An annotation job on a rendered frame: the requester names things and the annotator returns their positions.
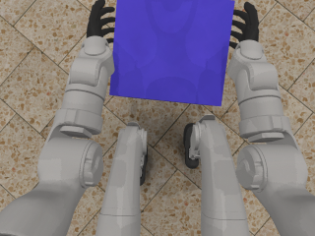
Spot right robot upper arm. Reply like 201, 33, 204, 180
235, 144, 315, 236

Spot robot right thigh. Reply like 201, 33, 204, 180
192, 120, 250, 236

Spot robot right forearm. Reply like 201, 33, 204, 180
226, 39, 308, 179

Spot carton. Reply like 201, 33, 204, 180
109, 0, 235, 106

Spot robot left thigh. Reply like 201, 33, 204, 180
95, 126, 148, 236

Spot left robot upper arm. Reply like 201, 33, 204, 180
0, 137, 104, 236

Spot robot left forearm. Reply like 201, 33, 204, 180
37, 35, 115, 179

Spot robot right hand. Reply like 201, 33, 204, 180
229, 1, 259, 49

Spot robot left hand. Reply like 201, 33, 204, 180
86, 0, 115, 44

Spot robot thigh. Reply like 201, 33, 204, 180
192, 120, 250, 236
95, 126, 148, 236

